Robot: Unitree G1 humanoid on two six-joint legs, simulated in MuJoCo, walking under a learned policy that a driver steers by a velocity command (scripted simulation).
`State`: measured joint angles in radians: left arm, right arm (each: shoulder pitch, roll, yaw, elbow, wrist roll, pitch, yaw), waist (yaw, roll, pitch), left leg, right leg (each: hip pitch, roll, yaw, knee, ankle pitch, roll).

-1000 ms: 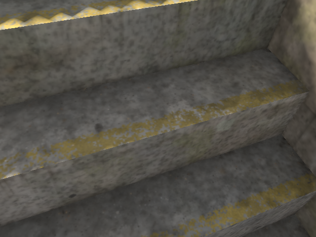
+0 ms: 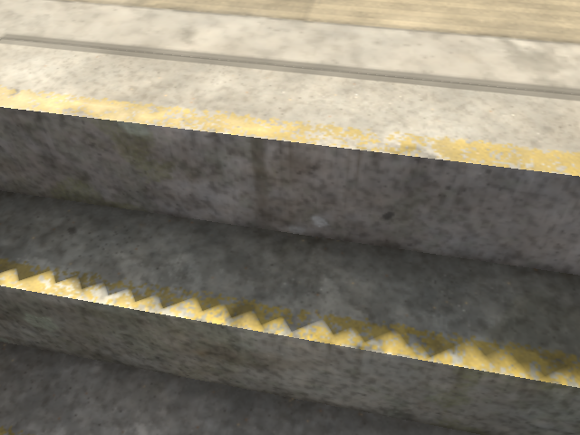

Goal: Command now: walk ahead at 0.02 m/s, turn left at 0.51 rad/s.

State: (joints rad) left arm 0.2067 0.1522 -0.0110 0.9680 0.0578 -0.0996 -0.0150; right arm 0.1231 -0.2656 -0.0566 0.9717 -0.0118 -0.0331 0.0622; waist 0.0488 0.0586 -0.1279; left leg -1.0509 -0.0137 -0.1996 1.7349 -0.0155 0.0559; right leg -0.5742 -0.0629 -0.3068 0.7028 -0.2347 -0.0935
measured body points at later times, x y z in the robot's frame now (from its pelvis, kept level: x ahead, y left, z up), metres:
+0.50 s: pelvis +0.03 +0.01 -0.04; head +0.03 +0.01 +0.41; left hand +0.13 +0.26 -0.16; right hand +0.10 -0.22 -0.20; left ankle -0.04 +0.18 -0.74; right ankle +0.08 -0.08 -0.70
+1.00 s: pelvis -0.01 -0.03 -0.05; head -0.02 -0.05 +0.40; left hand -0.04 +0.19 -0.19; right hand +0.16 -0.20 -0.18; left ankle -0.07 +0.06 -0.65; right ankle +0.07 -0.07 -0.70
